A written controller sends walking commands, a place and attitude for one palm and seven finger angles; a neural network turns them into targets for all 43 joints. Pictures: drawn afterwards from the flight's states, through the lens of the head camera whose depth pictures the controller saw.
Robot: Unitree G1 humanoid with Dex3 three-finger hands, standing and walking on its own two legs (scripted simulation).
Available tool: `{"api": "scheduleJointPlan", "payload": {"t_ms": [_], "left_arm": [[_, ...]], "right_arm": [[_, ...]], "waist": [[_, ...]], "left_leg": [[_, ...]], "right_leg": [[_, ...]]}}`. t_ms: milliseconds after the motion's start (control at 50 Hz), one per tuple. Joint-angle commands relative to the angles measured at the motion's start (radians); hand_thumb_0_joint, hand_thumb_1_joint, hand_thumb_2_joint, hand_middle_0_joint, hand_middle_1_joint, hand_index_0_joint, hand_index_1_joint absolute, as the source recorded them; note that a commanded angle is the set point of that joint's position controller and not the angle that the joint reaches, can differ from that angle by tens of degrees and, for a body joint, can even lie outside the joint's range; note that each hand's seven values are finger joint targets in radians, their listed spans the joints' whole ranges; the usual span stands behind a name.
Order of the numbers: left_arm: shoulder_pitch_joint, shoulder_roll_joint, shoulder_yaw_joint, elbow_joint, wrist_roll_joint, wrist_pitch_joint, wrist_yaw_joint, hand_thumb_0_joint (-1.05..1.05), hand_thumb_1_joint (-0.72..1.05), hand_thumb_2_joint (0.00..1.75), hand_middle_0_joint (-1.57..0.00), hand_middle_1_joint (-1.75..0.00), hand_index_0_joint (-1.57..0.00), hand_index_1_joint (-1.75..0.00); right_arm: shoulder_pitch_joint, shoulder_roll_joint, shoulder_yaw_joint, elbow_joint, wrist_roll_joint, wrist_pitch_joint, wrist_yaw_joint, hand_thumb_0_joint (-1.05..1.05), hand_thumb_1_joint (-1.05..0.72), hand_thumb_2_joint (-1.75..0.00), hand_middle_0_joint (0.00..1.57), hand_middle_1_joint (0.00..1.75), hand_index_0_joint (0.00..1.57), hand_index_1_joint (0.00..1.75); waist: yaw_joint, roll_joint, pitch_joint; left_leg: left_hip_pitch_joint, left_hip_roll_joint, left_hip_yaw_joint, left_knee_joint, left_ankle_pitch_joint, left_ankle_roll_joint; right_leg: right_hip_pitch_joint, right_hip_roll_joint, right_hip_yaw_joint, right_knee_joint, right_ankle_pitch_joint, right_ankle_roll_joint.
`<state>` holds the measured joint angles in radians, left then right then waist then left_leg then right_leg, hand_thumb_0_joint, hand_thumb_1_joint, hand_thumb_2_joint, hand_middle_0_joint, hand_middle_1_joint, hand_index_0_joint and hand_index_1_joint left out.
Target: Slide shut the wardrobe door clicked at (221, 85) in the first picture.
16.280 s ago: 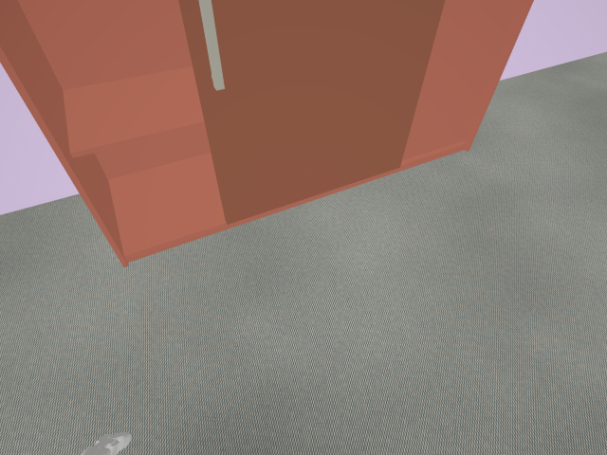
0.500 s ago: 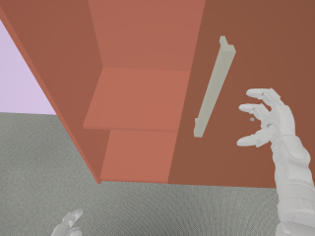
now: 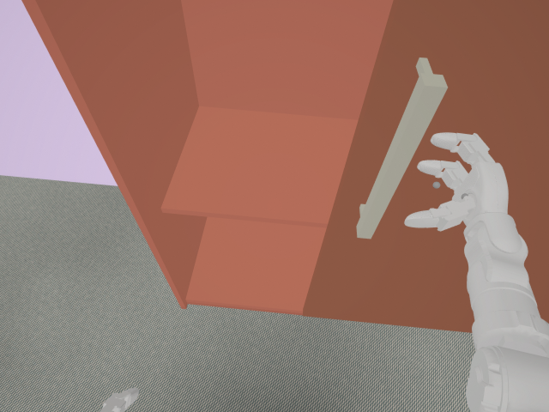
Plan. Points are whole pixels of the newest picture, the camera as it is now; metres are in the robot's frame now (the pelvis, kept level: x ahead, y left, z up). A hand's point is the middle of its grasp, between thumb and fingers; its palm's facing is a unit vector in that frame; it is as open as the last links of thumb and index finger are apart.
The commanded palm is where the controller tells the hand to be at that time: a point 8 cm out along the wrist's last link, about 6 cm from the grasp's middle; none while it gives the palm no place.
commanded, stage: move the hooked fingers beside the handle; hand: right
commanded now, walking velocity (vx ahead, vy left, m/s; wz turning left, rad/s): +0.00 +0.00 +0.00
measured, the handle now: (388, 164) +0.48 -0.10 +0.10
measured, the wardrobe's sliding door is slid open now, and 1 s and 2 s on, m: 0.43 0.43 0.43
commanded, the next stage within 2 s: feel for the door with the fingertips in 1.14 s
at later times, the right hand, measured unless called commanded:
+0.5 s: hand (438, 189) +0.43 -0.17 +0.11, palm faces -0.03 +1.00 -0.02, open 13.9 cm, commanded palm +0.40 -0.22 +0.10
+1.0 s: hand (433, 190) +0.44 -0.17 +0.10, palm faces -0.03 +1.00 -0.01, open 13.8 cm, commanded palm +0.41 -0.21 +0.10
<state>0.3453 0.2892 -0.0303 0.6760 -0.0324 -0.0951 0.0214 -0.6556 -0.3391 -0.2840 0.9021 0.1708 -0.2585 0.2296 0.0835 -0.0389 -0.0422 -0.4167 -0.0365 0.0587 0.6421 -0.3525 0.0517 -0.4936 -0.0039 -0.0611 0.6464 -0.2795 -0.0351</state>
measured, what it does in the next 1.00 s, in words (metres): stands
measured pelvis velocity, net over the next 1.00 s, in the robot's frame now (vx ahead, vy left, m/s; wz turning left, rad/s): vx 0.00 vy -0.01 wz -0.01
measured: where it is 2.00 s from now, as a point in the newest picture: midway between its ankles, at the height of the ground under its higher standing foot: outside the picture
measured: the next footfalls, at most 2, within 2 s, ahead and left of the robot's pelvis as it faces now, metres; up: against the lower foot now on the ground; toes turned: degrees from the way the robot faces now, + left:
none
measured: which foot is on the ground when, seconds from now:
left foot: down 0.00-1.00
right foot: down 0.00-1.00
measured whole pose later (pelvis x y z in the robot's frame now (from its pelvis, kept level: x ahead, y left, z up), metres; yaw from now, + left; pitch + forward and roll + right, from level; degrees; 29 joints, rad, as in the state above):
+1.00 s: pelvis +0.00 -0.01 +0.00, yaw +0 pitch +8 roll +1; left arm 0.35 0.28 -0.03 0.67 -0.03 -0.08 0.01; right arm -0.67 -0.31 -0.24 0.93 0.17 -0.27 0.20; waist 0.08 -0.04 -0.06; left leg -0.44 -0.02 0.06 0.67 -0.37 0.04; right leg -0.53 0.01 -0.06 0.68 -0.30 -0.05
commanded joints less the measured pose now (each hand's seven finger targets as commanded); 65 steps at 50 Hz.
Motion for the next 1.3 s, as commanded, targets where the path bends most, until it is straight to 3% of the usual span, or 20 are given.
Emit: {"api": "scheduleJointPlan", "payload": {"t_ms": [0,80,220,260,300,440,500,560,600,660,800,860,900,960,1040,1080,1100,1180,1200,1280], "left_arm": [[0.023,0.14,0.051,-0.125,-0.001,-0.033,0.002,0.0,0.9,0.9,-0.2,-0.3,-0.2,-0.3],[0.017,0.142,0.049,-0.125,-0.011,-0.024,0.008,0.0,0.9,0.9,-0.2,-0.3,-0.2,-0.3],[0.016,0.135,0.05,-0.113,-0.008,-0.031,0.015,0.0,0.9,0.9,-0.2,-0.3,-0.2,-0.3],[0.02,0.137,0.052,-0.105,-0.007,-0.036,0.015,0.0,0.9,0.9,-0.2,-0.3,-0.2,-0.3],[0.02,0.143,0.051,-0.101,-0.005,-0.034,0.015,0.0,0.9,0.9,-0.2,-0.3,-0.2,-0.3],[0.006,0.137,0.047,-0.131,-0.011,-0.023,0.0,0.0,0.9,0.9,-0.2,-0.3,-0.2,-0.3],[0.003,0.141,0.048,-0.14,-0.009,-0.018,0.0,0.0,0.9,0.9,-0.2,-0.3,-0.2,-0.3],[-0.001,0.134,0.051,-0.139,-0.008,-0.024,0.003,0.0,0.9,0.9,-0.2,-0.3,-0.2,-0.3],[0.004,0.139,0.051,-0.128,-0.004,-0.024,0.007,0.0,0.9,0.9,-0.2,-0.3,-0.2,-0.3],[0.01,0.134,0.05,-0.106,-0.005,-0.032,0.01,0.0,0.9,0.9,-0.2,-0.3,-0.2,-0.3],[0.028,0.146,0.047,-0.094,-0.003,-0.032,0.004,0.0,0.9,0.9,-0.2,-0.3,-0.2,-0.3],[0.027,0.137,0.047,-0.111,-0.005,-0.031,-0.004,0.0,0.9,0.9,-0.2,-0.3,-0.2,-0.3],[0.029,0.138,0.049,-0.112,-0.003,-0.026,-0.008,0.0,0.9,0.9,-0.2,-0.3,-0.2,-0.3],[0.026,0.14,0.052,-0.125,-0.005,-0.024,-0.008,0.0,0.9,0.9,-0.2,-0.3,-0.2,-0.3],[0.021,0.135,0.056,-0.13,-0.002,-0.028,-0.008,0.0,0.9,0.9,-0.2,-0.3,-0.2,-0.3],[0.015,0.132,0.056,-0.132,0.0,-0.029,-0.006,0.0,0.9,0.9,-0.2,-0.3,-0.2,-0.3],[0.013,0.136,0.055,-0.129,0.0,-0.026,-0.004,0.0,0.9,0.9,-0.2,-0.3,-0.2,-0.3],[0.004,0.135,0.046,-0.118,-0.01,-0.022,0.002,0.0,0.9,0.9,-0.2,-0.3,-0.2,-0.3],[0.003,0.139,0.047,-0.116,-0.011,-0.02,0.005,0.0,0.9,0.9,-0.2,-0.3,-0.2,-0.3],[0.004,0.13,0.049,-0.129,-0.012,-0.031,0.001,0.0,0.9,0.9,-0.2,-0.3,-0.2,-0.3]], "right_arm": [[-0.313,-0.247,-0.065,-0.204,0.022,-0.073,0.004,0.0,0.5,-0.3,0.3,1.2,0.3,1.2],[-0.366,-0.239,-0.044,-0.186,0.023,-0.061,0.014,0.0,0.5,-0.3,0.3,1.2,0.3,1.2],[-0.499,-0.213,-0.003,-0.287,0.029,-0.105,0.004,0.0,0.5,-0.3,0.3,1.2,0.3,1.2],[-0.495,-0.2,0.004,-0.278,0.029,-0.108,0.001,0.0,0.5,-0.3,0.3,1.2,0.3,1.2],[-0.441,-0.231,-0.029,-0.232,0.028,-0.1,-0.006,0.0,0.5,-0.3,0.3,1.2,0.3,1.2],[-0.322,-0.183,-0.003,-0.171,0.015,-0.048,-0.004,0.0,0.5,-0.3,0.3,1.2,0.3,1.2],[-0.352,-0.202,-0.016,-0.225,0.02,-0.063,-0.013,0.0,0.5,-0.3,0.3,1.2,0.3,1.2],[-0.427,-0.175,0.009,-0.315,0.025,-0.091,-0.025,0.0,0.5,-0.3,0.3,1.2,0.3,1.2],[-0.453,-0.214,-0.012,-0.329,0.019,-0.104,-0.039,0.0,0.5,-0.3,0.3,1.2,0.3,1.2],[-0.531,-0.164,0.038,-0.314,0.008,-0.109,-0.045,0.0,0.5,-0.3,0.3,1.2,0.3,1.2],[-0.422,-0.174,-0.001,-0.12,0.006,-0.065,-0.044,0.0,0.5,-0.3,0.3,1.2,0.3,1.2],[-0.416,-0.145,0.026,-0.159,0.005,-0.064,-0.032,0.0,0.5,-0.3,0.3,1.2,0.3,1.2],[-0.409,-0.152,0.016,-0.152,0.005,-0.066,-0.031,0.0,0.5,-0.3,0.3,1.2,0.3,1.2],[-0.414,-0.168,0.004,-0.203,0.012,-0.078,-0.034,0.0,0.5,-0.3,0.3,1.2,0.3,1.2],[-0.438,-0.187,-0.002,-0.323,0.01,-0.108,-0.051,0.0,0.5,-0.3,0.3,1.2,0.3,1.2],[-0.403,-0.193,-0.013,-0.35,0.011,-0.111,-0.058,0.0,0.5,-0.3,0.3,1.2,0.3,1.2],[-0.375,-0.207,-0.018,-0.335,0.007,-0.104,-0.06,0.0,0.5,-0.3,0.3,1.2,0.3,1.2],[-0.376,-0.165,0.014,-0.207,0.009,-0.059,-0.049,0.0,0.5,-0.3,0.3,1.2,0.3,1.2],[-0.385,-0.194,-0.007,-0.206,0.002,-0.058,-0.048,0.0,0.5,-0.3,0.3,1.2,0.3,1.2],[-0.409,-0.112,0.057,-0.263,0.017,-0.056,-0.034,0.0,0.5,-0.3,0.3,1.2,0.3,1.2]], "waist": [[-0.024,0.097,-0.37],[-0.005,0.05,-0.265],[0.019,-0.032,-0.375],[0.02,-0.035,-0.385],[0.008,0.046,-0.373],[-0.016,0.021,-0.282],[-0.01,0.056,-0.306],[0.001,-0.022,-0.358],[0.006,0.024,-0.367],[0.03,-0.047,-0.356],[0.003,0.055,-0.337],[0.003,0.001,-0.344],[0.005,0.057,-0.324],[-0.001,0.037,-0.332],[-0.007,-0.043,-0.411],[-0.013,-0.027,-0.43],[-0.012,0.03,-0.405],[0.006,0.05,-0.237],[0.001,0.061,-0.25],[0.005,-0.017,-0.341]], "left_leg": [[0.107,0.018,-0.067,-0.078,0.468,-0.039],[0.039,0.022,-0.072,-0.098,0.366,-0.04],[0.02,0.015,-0.07,-0.088,0.35,-0.036],[-0.003,0.011,-0.058,-0.086,0.338,-0.032],[0.021,0.01,-0.061,-0.088,0.357,-0.035],[0.01,0.017,-0.051,-0.08,0.36,-0.029],[0.015,0.013,-0.051,-0.076,0.355,-0.029],[-0.005,0.01,-0.045,-0.07,0.337,-0.026],[-0.007,0.005,-0.047,-0.072,0.334,-0.028],[-0.056,0.006,-0.038,-0.073,0.289,-0.026],[-0.026,0.004,-0.035,-0.071,0.298,-0.022],[-0.026,0.008,-0.031,-0.059,0.331,-0.021],[-0.029,0.004,-0.033,-0.063,0.338,-0.024],[-0.015,0.005,-0.037,-0.06,0.331,-0.024],[-0.003,0.004,-0.042,-0.055,0.351,-0.021],[0.018,0.003,-0.04,-0.055,0.373,-0.023],[0.027,0.002,-0.045,-0.062,0.384,-0.027],[-0.023,0.006,-0.044,-0.092,0.286,-0.028],[-0.003,0.009,-0.051,-0.093,0.299,-0.028],[-0.015,0.009,-0.039,-0.078,0.317,-0.022]], "right_leg": [[0.216,0.019,0.067,-0.026,0.252,-0.02],[0.178,0.02,0.061,-0.037,0.159,-0.021],[0.28,0.018,0.078,-0.018,0.192,-0.017],[0.32,0.014,0.092,-0.02,0.209,-0.012],[0.281,0.012,0.089,-0.019,0.211,-0.017],[0.21,0.018,0.076,-0.027,0.201,-0.014],[0.218,0.014,0.082,-0.023,0.206,-0.015],[0.294,0.011,0.092,-0.021,0.221,-0.007],[0.301,0.005,0.099,-0.016,0.231,-0.01],[0.341,0.004,0.114,-0.024,0.211,-0.002],[0.261,0.01,0.11,-0.024,0.203,-0.005],[0.272,0.01,0.106,-0.021,0.245,0.0],[0.248,0.009,0.102,-0.011,0.245,-0.008],[0.245,0.011,0.099,-0.015,0.223,-0.006],[0.33,0.01,0.107,-0.008,0.274,-0.001],[0.347,0.006,0.108,-0.012,0.3,0.0],[0.315,0.006,0.103,-0.009,0.29,-0.007],[0.214,0.01,0.094,-0.039,0.15,-0.01],[0.206,0.013,0.087,-0.033,0.156,-0.015],[0.295,0.013,0.099,-0.023,0.21,-0.005]]}}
